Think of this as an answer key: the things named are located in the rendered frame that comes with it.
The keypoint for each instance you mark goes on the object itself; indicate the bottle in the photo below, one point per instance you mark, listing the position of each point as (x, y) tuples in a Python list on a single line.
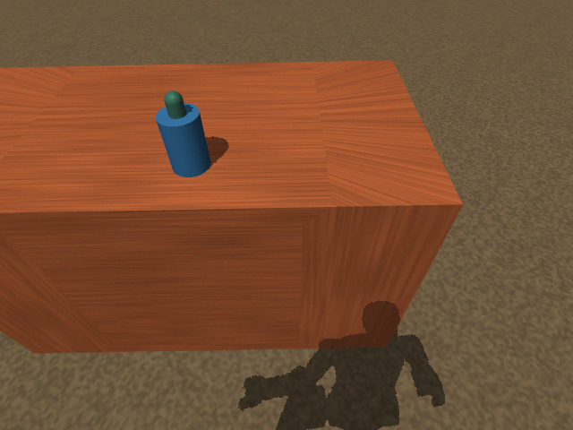
[(182, 132)]

